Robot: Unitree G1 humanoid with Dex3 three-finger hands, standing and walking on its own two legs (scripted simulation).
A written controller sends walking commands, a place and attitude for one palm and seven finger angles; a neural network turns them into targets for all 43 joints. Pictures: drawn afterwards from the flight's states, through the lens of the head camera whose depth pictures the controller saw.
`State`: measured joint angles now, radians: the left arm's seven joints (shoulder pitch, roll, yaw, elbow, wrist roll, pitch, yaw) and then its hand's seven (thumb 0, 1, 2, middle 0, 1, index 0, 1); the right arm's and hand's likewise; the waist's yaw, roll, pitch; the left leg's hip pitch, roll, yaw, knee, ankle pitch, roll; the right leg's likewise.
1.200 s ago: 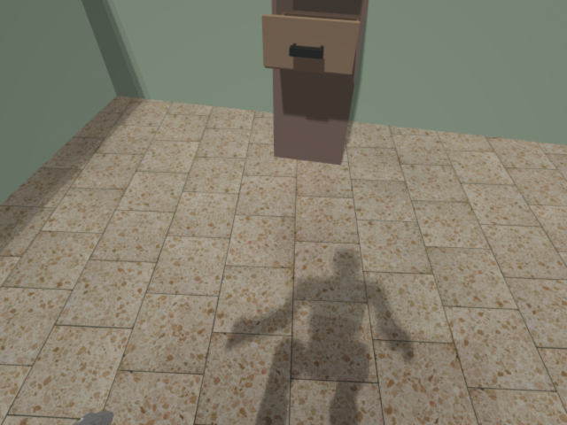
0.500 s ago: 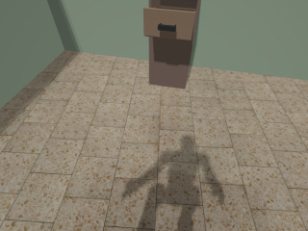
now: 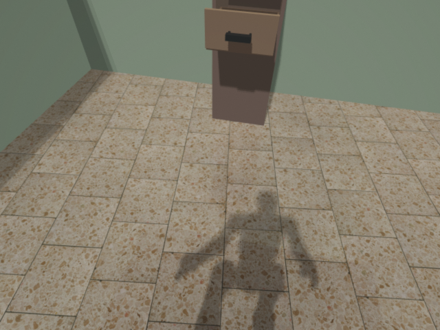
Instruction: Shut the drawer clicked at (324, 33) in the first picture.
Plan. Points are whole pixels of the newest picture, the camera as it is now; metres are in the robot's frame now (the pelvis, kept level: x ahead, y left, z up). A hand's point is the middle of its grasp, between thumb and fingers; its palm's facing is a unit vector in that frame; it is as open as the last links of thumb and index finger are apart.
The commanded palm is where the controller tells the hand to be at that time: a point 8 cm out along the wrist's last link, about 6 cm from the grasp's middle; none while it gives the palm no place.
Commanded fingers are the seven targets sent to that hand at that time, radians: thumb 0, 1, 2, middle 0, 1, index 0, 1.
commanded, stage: look at it before walking up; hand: left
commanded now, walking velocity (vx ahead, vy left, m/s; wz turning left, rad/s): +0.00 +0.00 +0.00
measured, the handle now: (238, 35) +1.33 -0.02 -0.03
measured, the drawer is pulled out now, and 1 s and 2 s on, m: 0.28 0.28 0.28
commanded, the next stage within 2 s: walk to a spot facing it in 0.24 s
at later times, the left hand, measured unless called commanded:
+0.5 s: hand out of the picture +0.07 +0.23 -0.17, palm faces -0.02 -0.96 -0.29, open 7.4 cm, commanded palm none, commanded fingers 0.00 0.90 0.90 -0.20 -0.30 -0.20 -0.30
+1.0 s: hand (172, 261) +0.32 +0.14 -0.19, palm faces -0.16 -0.96 -0.23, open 7.3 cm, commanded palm none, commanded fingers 0.00 0.90 0.90 -0.20 -0.30 -0.20 -0.30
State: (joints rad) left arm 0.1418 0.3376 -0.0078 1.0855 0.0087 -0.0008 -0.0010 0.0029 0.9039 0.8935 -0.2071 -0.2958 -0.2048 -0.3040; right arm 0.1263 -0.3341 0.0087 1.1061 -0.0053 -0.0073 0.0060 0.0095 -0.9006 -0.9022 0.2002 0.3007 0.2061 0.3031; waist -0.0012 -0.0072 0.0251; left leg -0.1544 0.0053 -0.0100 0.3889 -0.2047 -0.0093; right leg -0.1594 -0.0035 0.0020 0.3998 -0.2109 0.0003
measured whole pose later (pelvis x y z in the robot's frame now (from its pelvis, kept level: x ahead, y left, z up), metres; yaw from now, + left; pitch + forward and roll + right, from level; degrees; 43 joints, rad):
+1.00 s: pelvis +0.19 -0.04 -0.03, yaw -9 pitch -2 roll +0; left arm 0.14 0.22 0.07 1.00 0.02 -0.06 -0.02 0.01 0.92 0.89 -0.20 -0.30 -0.20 -0.30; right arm 0.54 -0.12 -0.02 1.25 0.00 -0.03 -0.01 0.01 -0.90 -0.90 0.20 0.30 0.21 0.30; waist -0.04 0.00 0.11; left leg -0.07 0.11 0.10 0.91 -0.53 -0.01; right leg -0.44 -0.04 -0.16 0.70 -0.21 -0.07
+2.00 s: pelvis +0.61 -0.13 -0.02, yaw -16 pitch -2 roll -1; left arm 0.15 0.16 0.06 1.03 0.01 -0.06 0.01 0.00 0.91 0.89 -0.20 -0.30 -0.20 -0.30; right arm 0.38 -0.13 -0.04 1.16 -0.01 -0.01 -0.01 0.01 -0.91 -0.90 0.20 0.30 0.20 0.30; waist -0.05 0.03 0.08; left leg -0.38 0.13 0.07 1.24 -0.41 0.00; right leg -0.34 -0.02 -0.16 0.59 -0.22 -0.05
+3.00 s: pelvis +0.87 -0.13 -0.02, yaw -8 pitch -1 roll +0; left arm 0.44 0.12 0.04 1.17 0.02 -0.02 0.01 0.00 0.91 0.89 -0.21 -0.30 -0.20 -0.30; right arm 0.15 -0.16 -0.04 1.02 -0.02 -0.06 0.00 0.01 -0.91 -0.90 0.19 0.30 0.20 0.30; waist 0.04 -0.04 0.07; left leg -0.35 0.07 0.16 0.62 -0.26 0.03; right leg -0.21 -0.09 -0.08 0.90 -0.52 0.01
